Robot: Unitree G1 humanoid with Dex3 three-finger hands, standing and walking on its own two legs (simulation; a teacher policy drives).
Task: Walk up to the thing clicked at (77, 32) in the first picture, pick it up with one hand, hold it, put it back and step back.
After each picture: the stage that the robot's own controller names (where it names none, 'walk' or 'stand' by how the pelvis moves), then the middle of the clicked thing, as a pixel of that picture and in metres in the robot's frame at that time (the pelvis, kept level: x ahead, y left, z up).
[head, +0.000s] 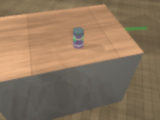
stand; (78, 38) +0.77 +0.04 -0.10
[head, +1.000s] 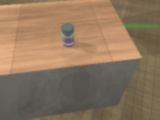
walk; (68, 35) +0.70 +0.11 -0.07
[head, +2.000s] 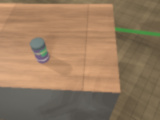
walk; (40, 50) +0.55 +0.26 -0.08
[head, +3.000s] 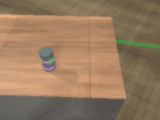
stand; (47, 59) +0.55 +0.19 -0.09
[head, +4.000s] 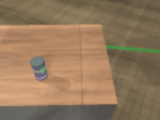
stand; (39, 68) +0.53 +0.23 -0.11
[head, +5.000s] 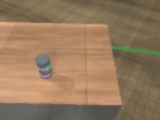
stand; (44, 67) +0.54 +0.19 -0.10
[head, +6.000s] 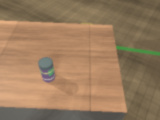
stand; (47, 70) +0.51 +0.19 -0.11
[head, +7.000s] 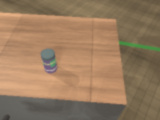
rise first; (49, 61) +0.54 +0.19 -0.10
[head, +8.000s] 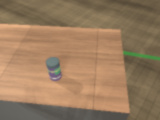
go down; (54, 69) +0.54 +0.19 -0.10
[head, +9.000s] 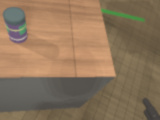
go down; (16, 26) +0.56 +0.18 -0.01
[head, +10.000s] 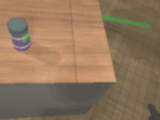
approach; (19, 35) +0.55 +0.18 -0.02
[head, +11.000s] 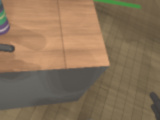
close; out of the picture +0.57 +0.20 +0.03
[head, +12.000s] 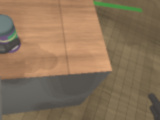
lift; (6, 35) +0.51 +0.17 +0.02
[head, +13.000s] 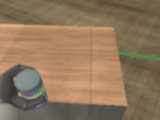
lift; (33, 90) +0.28 +0.16 +0.12
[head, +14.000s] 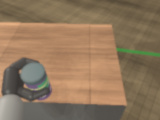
hold; (37, 82) +0.31 +0.15 +0.11
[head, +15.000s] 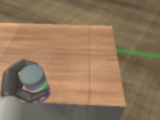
hold; (36, 84) +0.31 +0.16 +0.10
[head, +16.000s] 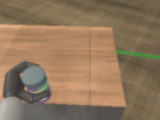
hold; (38, 85) +0.31 +0.15 +0.10
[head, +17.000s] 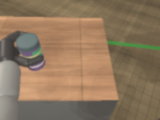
crouch; (32, 53) +0.42 +0.16 +0.11
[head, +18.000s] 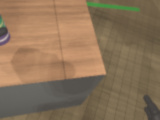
lower; out of the picture +0.53 +0.20 +0.05
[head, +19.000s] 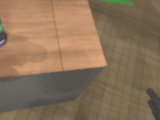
lower; out of the picture +0.52 +0.19 +0.02
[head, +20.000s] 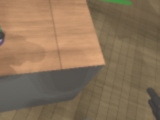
lower; out of the picture +0.53 +0.19 +0.02
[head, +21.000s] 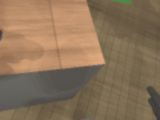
lower; out of the picture +0.53 +0.19 +0.03
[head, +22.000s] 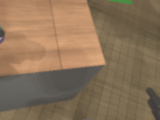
rest; out of the picture +0.53 +0.19 +0.02
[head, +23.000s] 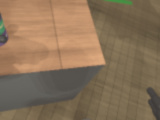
open; out of the picture +0.53 +0.18 +0.02
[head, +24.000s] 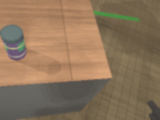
sink last; (14, 43) +0.51 +0.17 -0.01
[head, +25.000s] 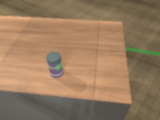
stand; (55, 65) +0.52 +0.17 -0.05
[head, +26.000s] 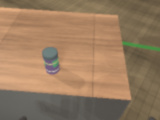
stand; (51, 61) +0.51 +0.16 -0.04
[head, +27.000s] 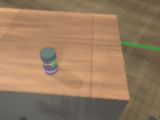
stand; (49, 61) +0.51 +0.17 -0.04
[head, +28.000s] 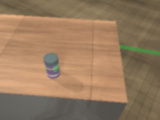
stand; (52, 66) +0.51 +0.16 -0.07
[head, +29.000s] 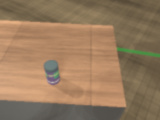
stand; (52, 72) +0.50 +0.16 -0.10
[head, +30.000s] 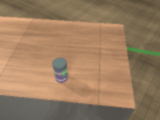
stand; (60, 70) +0.51 +0.13 -0.10
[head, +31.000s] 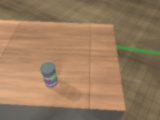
stand; (49, 75) +0.48 +0.17 -0.11
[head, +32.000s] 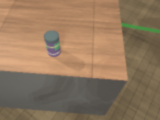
walk; (52, 44) +0.57 +0.15 -0.08
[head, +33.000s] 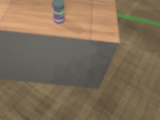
walk; (58, 12) +0.80 +0.17 -0.09
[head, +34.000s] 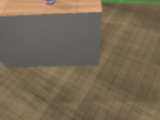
stand; out of the picture +1.05 +0.25 -0.08
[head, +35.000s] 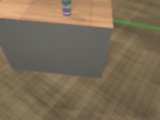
stand; (66, 7) +1.10 +0.15 -0.10
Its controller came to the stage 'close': yes
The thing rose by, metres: 0.21
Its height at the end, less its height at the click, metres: +0.00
